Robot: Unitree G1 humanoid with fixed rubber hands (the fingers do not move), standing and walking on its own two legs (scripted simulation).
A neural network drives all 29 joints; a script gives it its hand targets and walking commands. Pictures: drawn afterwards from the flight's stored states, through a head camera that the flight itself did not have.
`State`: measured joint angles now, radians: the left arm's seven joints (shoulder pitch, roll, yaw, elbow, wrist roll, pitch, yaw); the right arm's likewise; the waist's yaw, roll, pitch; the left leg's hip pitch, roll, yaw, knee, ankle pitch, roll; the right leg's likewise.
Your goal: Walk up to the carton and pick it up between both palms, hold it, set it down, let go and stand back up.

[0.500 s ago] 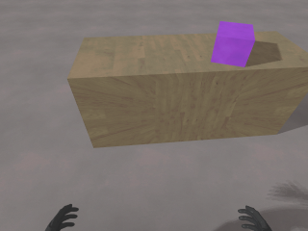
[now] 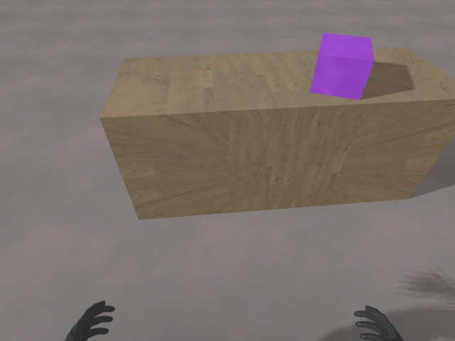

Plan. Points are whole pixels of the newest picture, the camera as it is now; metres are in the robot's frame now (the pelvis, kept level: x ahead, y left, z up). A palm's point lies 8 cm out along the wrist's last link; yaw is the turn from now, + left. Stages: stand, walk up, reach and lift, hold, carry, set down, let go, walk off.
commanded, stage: stand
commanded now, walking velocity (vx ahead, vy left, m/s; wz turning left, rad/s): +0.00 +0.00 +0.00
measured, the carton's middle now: (340, 65) +1.20 -0.46 -0.02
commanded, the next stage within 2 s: walk up in 0.72 s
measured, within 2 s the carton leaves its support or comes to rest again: neither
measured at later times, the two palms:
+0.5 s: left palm out of the picture +0.15 +0.27 -0.06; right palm out of the picture +0.14 -0.27 -0.07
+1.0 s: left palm out of the picture +0.15 +0.27 -0.06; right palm out of the picture +0.12 -0.29 -0.07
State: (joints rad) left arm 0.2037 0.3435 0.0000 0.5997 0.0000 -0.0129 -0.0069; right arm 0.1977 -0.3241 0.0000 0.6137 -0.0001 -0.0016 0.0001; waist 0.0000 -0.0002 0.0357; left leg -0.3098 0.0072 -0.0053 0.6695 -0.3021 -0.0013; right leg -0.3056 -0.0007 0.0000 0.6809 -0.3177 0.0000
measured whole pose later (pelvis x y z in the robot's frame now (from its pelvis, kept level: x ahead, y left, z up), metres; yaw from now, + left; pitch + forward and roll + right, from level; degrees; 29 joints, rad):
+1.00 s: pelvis +0.00 -0.01 +0.01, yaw +0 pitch -2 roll +1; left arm 0.23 0.38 0.00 0.60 0.00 0.00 -0.06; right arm 0.26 -0.36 0.00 0.66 0.00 -0.03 0.00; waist 0.00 0.00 0.01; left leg -0.30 0.01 -0.01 0.63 -0.34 0.03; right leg -0.36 0.00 0.00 0.77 -0.41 0.00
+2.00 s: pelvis +0.26 -0.12 +0.00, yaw +1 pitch -3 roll +0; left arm 0.36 0.43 0.02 0.60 0.00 0.05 -0.06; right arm 0.38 -0.44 -0.01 0.66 0.00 -0.02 -0.06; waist 0.00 -0.05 0.07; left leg -0.40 0.00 0.00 0.69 -0.26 0.04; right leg -0.49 -0.01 -0.04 1.07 -0.51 -0.06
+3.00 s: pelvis +0.52 -0.31 -0.01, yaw +1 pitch -3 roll +0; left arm 0.29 0.45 0.02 0.60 0.00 0.09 -0.07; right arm 0.41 -0.45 -0.01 0.66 0.00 -0.02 -0.09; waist 0.00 -0.07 0.09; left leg -0.36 0.06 0.00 0.73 -0.34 0.04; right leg -0.54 -0.03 -0.03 1.07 -0.49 -0.07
